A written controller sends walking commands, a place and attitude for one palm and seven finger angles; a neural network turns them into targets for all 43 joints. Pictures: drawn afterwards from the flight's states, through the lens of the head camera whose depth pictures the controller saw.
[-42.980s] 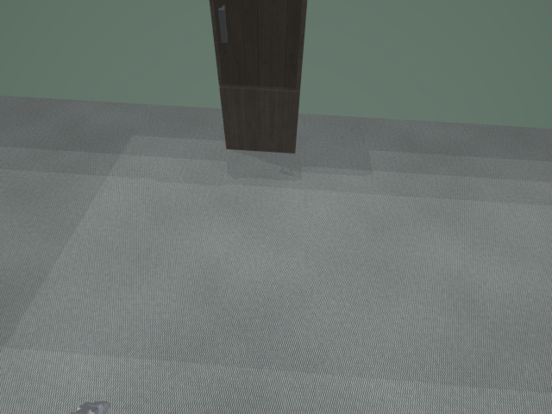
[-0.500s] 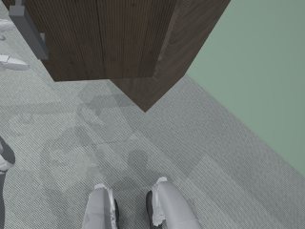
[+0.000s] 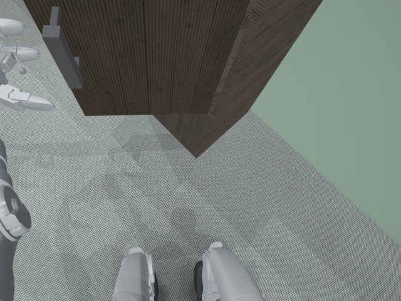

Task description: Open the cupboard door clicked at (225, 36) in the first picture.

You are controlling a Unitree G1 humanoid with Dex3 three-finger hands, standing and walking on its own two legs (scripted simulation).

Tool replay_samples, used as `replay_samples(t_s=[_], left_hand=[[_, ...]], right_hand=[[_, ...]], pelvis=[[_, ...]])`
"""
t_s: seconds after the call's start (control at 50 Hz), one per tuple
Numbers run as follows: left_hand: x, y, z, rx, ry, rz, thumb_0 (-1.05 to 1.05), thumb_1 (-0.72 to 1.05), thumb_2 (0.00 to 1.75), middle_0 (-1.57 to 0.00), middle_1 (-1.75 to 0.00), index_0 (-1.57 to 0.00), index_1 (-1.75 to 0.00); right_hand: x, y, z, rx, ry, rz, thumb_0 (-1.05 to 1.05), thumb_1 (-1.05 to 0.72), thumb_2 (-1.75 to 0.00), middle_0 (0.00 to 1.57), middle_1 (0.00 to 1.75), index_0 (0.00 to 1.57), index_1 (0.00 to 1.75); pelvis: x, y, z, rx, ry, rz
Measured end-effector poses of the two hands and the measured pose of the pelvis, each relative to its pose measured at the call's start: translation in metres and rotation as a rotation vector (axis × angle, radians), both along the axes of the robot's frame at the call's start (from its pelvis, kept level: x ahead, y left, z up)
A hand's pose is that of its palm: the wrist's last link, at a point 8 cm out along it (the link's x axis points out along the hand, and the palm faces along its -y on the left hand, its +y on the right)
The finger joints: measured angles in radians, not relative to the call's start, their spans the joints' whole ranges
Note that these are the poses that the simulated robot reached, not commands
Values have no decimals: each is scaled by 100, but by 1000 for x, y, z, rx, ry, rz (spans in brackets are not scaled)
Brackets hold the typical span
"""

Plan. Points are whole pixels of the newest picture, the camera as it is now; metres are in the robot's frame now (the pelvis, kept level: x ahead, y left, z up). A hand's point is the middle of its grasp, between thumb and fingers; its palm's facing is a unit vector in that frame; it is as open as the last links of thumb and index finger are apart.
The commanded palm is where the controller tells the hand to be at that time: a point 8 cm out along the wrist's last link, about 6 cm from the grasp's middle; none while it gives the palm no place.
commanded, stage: move the hooked fingers beside the handle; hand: left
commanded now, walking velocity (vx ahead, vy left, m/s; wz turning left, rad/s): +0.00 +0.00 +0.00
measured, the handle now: (66, 51) +0.57 +0.21 +0.05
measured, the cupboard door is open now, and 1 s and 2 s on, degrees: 52 51 52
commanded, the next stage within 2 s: slide the fingers in behind the handle in 0.16 s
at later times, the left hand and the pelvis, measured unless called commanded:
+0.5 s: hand (35, 71) +0.51 +0.25 +0.06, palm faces +0.03 -1.00 +0.00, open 13.9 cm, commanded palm +0.51 +0.27 +0.05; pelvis -0.01 +0.00 +0.00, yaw +0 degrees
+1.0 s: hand (62, 69) +0.53 +0.21 +0.05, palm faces +0.07 -1.00 -0.01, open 13.9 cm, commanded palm +0.51 +0.23 +0.05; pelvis +0.00 -0.01 +0.00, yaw +1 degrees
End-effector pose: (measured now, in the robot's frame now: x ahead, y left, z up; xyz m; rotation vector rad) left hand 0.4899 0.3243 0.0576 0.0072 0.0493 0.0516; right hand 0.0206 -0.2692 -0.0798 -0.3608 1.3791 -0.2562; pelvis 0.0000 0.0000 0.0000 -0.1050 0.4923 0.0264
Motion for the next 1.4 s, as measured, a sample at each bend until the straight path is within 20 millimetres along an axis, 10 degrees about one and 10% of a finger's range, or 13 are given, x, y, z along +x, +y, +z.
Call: replay_samples(t_s=[0.74, 1.4], left_hand=[[9, -32, -5, 1, -11, 13, -1, -50, 30, -30, -120, -31, -122], [14, -85, -5, 2, -8, 14, -1, -50, 30, -30, -120, -31, -121]], right_hand=[[-31, 5, -10, 37, 77, -30, 0, -91, -90, 20, 30, 20, 30], [-11, -3, -17, 85, 46, -26, 0, -91, -90, 20, 30, 20, 30]], pelvis=[[-6, -3, -4, 7, 9, 3], [3, -16, 0, 31, 1, 5]])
